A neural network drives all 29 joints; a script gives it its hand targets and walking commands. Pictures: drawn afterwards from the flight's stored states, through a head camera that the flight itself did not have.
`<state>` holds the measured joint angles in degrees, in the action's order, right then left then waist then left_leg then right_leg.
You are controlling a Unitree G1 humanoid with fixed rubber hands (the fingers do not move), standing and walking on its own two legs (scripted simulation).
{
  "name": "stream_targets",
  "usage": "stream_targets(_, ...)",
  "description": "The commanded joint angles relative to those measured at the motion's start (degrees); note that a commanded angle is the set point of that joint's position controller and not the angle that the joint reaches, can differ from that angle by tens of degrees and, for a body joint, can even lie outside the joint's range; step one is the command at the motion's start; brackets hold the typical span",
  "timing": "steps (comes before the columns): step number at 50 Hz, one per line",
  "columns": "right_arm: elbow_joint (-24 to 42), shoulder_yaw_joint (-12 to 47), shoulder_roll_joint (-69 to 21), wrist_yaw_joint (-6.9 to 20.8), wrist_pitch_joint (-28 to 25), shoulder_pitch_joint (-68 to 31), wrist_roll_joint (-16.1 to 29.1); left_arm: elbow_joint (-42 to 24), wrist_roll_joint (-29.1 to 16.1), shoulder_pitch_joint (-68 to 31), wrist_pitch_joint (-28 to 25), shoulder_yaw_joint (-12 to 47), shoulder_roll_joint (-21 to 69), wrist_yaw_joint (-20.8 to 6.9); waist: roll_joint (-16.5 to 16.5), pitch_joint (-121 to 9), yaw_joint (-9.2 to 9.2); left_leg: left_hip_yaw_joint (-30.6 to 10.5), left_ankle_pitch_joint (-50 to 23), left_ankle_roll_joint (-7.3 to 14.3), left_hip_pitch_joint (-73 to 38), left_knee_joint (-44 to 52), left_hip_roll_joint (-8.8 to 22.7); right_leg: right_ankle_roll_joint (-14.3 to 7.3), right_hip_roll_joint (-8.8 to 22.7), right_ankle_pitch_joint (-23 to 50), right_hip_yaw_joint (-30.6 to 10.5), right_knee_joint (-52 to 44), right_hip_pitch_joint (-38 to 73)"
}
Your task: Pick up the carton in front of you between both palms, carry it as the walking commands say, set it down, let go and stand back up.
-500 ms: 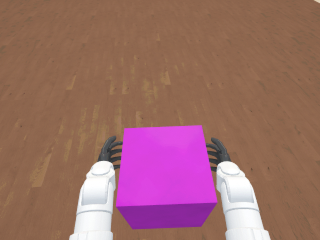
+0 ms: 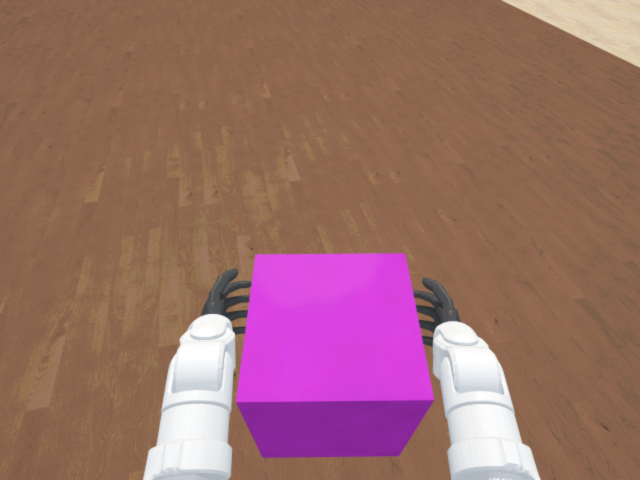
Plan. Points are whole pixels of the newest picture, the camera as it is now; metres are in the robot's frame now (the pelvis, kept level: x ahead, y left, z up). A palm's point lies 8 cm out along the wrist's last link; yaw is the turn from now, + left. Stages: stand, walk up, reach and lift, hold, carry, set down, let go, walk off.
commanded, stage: set down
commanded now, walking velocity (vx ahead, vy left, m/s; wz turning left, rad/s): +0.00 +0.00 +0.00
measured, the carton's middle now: (330, 360) +0.29 +0.00 -0.06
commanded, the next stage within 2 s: none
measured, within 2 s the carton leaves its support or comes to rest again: neither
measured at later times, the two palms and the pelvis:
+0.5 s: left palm (230, 340) +0.33 +0.15 -0.08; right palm (416, 340) +0.34 -0.14 -0.07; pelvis -0.03 +0.02 -0.04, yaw -1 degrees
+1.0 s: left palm (239, 375) +0.35 +0.16 -0.25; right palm (387, 360) +0.40 -0.13 -0.25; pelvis -0.04 -0.03 -0.17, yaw -1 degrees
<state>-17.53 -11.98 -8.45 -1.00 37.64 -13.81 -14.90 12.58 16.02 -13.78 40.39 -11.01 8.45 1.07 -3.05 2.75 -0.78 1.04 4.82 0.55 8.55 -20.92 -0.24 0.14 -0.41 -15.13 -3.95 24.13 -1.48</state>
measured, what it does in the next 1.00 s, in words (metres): lowers itself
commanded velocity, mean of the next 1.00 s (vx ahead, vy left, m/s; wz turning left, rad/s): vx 0.00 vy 0.00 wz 0.00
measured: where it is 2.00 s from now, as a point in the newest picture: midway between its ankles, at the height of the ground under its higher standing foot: outside the picture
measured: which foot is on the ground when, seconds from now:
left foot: down 0.00-1.00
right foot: down 0.00-1.00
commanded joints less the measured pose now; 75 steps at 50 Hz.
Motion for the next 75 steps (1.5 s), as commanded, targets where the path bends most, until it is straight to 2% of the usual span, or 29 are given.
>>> stream_targets(1,3.6,28.1,-53.5,15.4,-3.5,-31.7,13.3,0.2,-14.6,-26.4,-1.9,31.2,56.1,-15.2,2.3,-12.2,0.94,-5.9,6.2,-1.2,-25.7,-0.4,-3.5,-4.3,-2.2,-5.7,-2.5,-9.1,-24.2)
stream_targets(5,-4.7,21.4,-50.6,17.5,-5.4,-40.6,9.4,8.3,-12.9,-33.4,-2.4,25.4,58.5,-14.8,3.3,-10.2,0.94,-9.8,19.8,-1.2,-22.4,-0.1,-1.9,-5.1,-2.7,-11.6,-2.1,-4.3,-26.7)
stream_targets(8,-13.7,14.5,-47.7,18.6,-8.1,-45.5,5.1,16.1,-10.6,-39.1,-4.3,19.0,59.4,-14.3,4.4,-9.5,0.88,-12.3,25.4,-1.3,-17.8,0.7,-0.5,-4.7,-3.4,-11.2,-1.7,0.5,-25.1)
stream_targets(10,-19.5,8.1,-44.5,18.4,-10.0,-48.3,1.0,21.4,-7.2,-41.9,-5.8,12.0,57.1,-13.0,5.4,-8.1,1.04,-13.3,27.2,-1.2,-14.1,-0.2,-0.2,-4.7,-3.7,-10.8,-1.5,3.6,-26.9)
stream_targets(14,-24.3,-2.0,-37.6,16.2,-13.0,-49.1,-5.1,26.7,0.0,-40.7,-9.0,-0.4,48.6,-8.8,4.1,-7.2,-0.08,-12.5,23.0,-1.2,-10.6,-5.5,-1.5,-4.3,-3.8,-11.2,-1.3,7.2,-34.8)
stream_targets(16,-25.2,-4.5,-33.8,15.3,-14.9,-47.4,-7.3,27.3,2.6,-38.5,-11.8,-4.0,44.6,-7.2,3.2,-8.5,-0.7,-11.8,19.0,-1.3,-6.9,-7.9,-1.9,-3.7,-4.3,-9.7,-1.0,9.4,-38.1)
stream_targets(18,-25.8,-5.3,-31.6,14.8,-17.7,-46.2,-8.2,27.1,4.0,-37.6,-15.4,-5.2,41.6,-5.8,2.6,-11.0,-1.17,-10.8,13.2,-1.4,-3.0,-11.2,-2.7,-3.5,-4.9,-6.9,-0.8,12.0,-42.3)
stream_targets(21,-25.3,-2.2,-31.6,14.7,-23.4,-45.7,-6.0,25.2,3.4,-37.7,-21.7,-2.2,41.4,-4.8,2.7,-17.5,-1.19,-9.4,4.8,-1.7,1.1,-17.2,-3.9,-3.2,-6.2,-3.6,-0.7,16.3,-48.8)
stream_targets(25,-25.1,5.4,-35.6,14.4,-31.1,-48.2,-1.4,22.6,0.5,-42.2,-29.6,6.8,44.8,-4.6,3.5,-31.0,-0.85,-9.3,-3.0,-1.8,4.5,-26.4,-4.4,-2.2,-7.7,-2.7,-0.5,23.3,-59.9)
stream_targets(30,-19.1,18.7,-41.7,12.3,-34.8,-52.2,5.5,18.7,-5.0,-46.5,-33.9,19.4,49.8,-4.6,1.7,-55.6,-0.43,-6.6,-13.3,-1.2,7.3,-37.8,-5.3,-0.5,-8.8,0.8,0.6,30.5,-65.8)
stream_targets(32,-17.3,22.5,-43.7,11.0,-34.6,-53.2,7.5,16.7,-6.1,-47.9,-34.2,21.9,49.5,-4.9,1.2,-61.7,-1.1,-4.7,-13.1,-0.9,12.9,-41.1,-6.1,0.1,-8.9,1.5,0.5,33.1,-66.4)
stream_targets(35,-16.2,25.5,-46.0,9.7,-33.0,-54.3,9.5,15.5,-6.8,-48.1,-33.2,22.6,48.4,-6.1,0.2,-64.2,-2.67,-2.8,-8.2,-1.0,23.4,-44.5,-7.0,1.2,-8.9,-0.1,0.1,35.7,-67.2)
stream_targets(41,-20.0,24.2,-49.4,9.1,-28.8,-55.1,9.4,20.3,-6.3,-48.4,-29.5,18.0,47.1,-9.6,-1.7,-58.0,-5.08,-0.3,0.4,-0.9,41.9,-49.4,-7.6,2.2,-8.9,-3.8,-0.2,38.9,-71.6)
stream_targets(45,-22.7,22.2,-48.9,8.3,-28.4,-57.0,8.9,22.1,-6.4,-51.4,-28.9,15.4,46.0,-11.1,-1.7,-57.1,-5.39,0.4,0.0,-1.0,49.4,-53.2,-7.4,2.2,-9.0,-1.8,-0.6,41.6,-75.4)
stream_targets(50,-24.6,20.1,-46.0,7.0,-29.5,-59.6,8.3,24.6,-6.8,-53.8,-29.2,12.8,45.0,-11.5,-1.4,-58.8,-5.22,0.8,-1.1,-1.9,56.6,-57.5,-7.2,2.0,-9.4,0.7,-0.5,46.3,-79.3)
stream_targets(57,-24.1,21.2,-42.4,6.2,-30.7,-65.0,9.7,24.2,-8.3,-56.9,-29.6,12.7,44.2,-9.7,-1.0,-64.8,-5.91,0.9,-2.9,-3.1,59.9,-63.5,-7.2,1.8,-10.4,0.6,1.4,54.1,-86.6)
stream_targets(66,-23.4,23.3,-38.3,7.4,-30.7,-74.0,12.9,20.2,-11.2,-64.7,-29.2,15.4,43.5,-6.2,-0.1,-70.7,-6.46,1.0,-1.7,-4.2,58.8,-70.7,-7.2,1.2,-11.6,-5.9,4.9,63.8,-97.9)
stream_targets(75,-30.0,19.3,-33.7,9.2,-29.4,-79.8,13.2,20.9,-11.5,-73.4,-28.5,13.5,40.6,-4.2,1.7,-67.0,-6.0,1.2,4.5,-4.4,62.0,-76.3,-6.7,-0.1,-11.5,-13.6,6.2,70.7,-108.6)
